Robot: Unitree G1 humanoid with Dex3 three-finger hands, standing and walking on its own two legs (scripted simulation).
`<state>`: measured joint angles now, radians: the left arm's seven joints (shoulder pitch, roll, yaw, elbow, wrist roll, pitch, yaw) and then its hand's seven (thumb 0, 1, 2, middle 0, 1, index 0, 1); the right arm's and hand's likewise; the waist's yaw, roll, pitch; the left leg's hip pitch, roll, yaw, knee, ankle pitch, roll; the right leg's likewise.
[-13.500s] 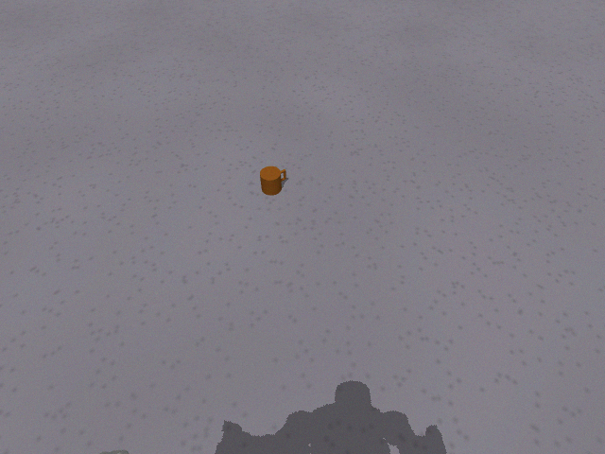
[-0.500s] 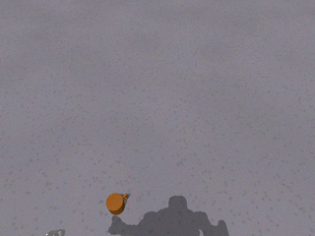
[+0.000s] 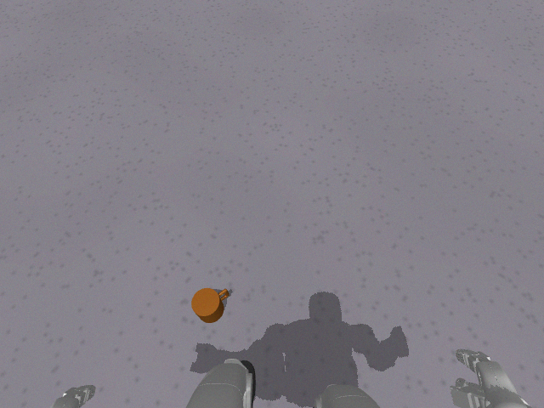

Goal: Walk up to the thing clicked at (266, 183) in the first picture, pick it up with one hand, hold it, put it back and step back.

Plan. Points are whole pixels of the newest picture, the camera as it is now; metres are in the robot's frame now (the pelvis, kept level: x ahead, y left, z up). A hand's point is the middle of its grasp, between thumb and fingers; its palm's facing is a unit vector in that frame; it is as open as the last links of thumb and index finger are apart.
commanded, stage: walk up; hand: left
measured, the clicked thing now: (212, 302) +0.44 +0.26 -0.70
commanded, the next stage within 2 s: none
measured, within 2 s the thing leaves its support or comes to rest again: neither
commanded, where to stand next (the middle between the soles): +0.05 +0.03 m, yaw -1 degrees
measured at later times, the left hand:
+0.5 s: hand out of the picture -0.01 +0.29 -0.13, palm faces +0.09 -0.93 -0.35, open 7.4 cm
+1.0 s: hand out of the picture +0.08 +0.31 -0.13, palm faces +0.08 -0.84 -0.53, open 7.4 cm
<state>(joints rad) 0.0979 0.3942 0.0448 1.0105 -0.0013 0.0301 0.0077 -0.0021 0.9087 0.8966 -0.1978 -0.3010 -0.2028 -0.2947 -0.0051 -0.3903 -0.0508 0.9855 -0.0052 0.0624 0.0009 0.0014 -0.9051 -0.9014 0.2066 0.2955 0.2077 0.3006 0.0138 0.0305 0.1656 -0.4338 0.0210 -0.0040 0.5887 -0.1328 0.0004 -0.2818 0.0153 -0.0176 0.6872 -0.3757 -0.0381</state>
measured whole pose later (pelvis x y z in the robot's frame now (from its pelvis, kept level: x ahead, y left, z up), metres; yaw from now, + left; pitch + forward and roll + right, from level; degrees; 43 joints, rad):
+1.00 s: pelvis +0.01 +0.01 -0.01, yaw +6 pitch -2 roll +0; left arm 0.16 0.39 0.04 0.83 0.03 -0.04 0.06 0.00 0.90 0.90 -0.21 -0.30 -0.21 -0.30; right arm 0.19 -0.44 -0.08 0.84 -0.02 0.10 0.03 0.00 -0.91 -0.90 0.20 0.30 0.21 0.30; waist 0.01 0.11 0.17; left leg -0.44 0.01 -0.12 1.08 -0.50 -0.02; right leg -0.49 -0.08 -0.02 0.72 -0.19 0.02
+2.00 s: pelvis +0.01 +0.01 -0.01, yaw +4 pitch -2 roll +0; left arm 0.19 0.41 0.04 0.81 0.01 -0.04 0.04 0.00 0.90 0.90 -0.20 -0.30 -0.21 -0.30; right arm 0.21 -0.42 -0.06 0.85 0.00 0.05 0.01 0.00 -0.91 -0.90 0.21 0.30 0.21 0.30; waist 0.01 0.07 0.18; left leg -0.39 0.00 -0.07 0.82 -0.40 -0.02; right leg -0.36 -0.09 -0.03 0.78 -0.39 0.02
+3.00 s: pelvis +0.02 +0.01 +0.03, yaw +3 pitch -2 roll +0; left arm 0.07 0.35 0.00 1.12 0.00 -0.02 -0.01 0.00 0.91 0.90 -0.20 -0.30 -0.20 -0.30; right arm 0.11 -0.35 -0.01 1.14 -0.01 -0.01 0.01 0.00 -0.91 -0.90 0.20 0.30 0.21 0.30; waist -0.01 0.00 0.07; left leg -0.14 0.04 -0.04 0.36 -0.18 -0.05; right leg -0.15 0.00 0.00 0.38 -0.18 0.00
